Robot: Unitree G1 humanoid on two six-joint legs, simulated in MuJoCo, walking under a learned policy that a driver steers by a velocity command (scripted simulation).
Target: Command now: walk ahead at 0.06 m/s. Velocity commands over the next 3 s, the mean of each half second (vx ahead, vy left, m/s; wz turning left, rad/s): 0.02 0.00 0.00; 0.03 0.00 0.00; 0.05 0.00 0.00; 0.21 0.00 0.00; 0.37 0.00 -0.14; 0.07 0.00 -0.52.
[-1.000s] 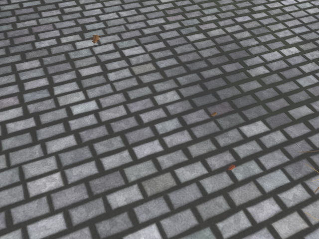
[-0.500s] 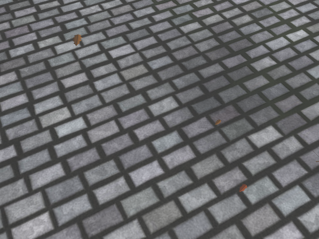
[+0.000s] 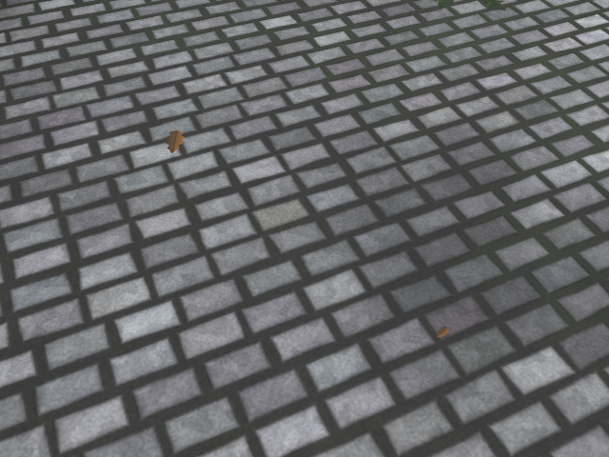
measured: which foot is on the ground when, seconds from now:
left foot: down 0.00-1.00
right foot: down 0.00-1.00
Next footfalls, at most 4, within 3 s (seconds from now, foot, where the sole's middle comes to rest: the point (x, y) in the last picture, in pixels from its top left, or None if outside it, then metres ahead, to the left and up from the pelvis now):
2.10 left None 0.33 0.15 -0.77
2.62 right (308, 446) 0.53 0.02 -0.77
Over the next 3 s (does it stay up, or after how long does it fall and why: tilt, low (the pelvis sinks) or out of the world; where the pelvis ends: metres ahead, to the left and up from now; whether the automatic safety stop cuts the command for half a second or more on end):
stays up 0.45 0.10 0.00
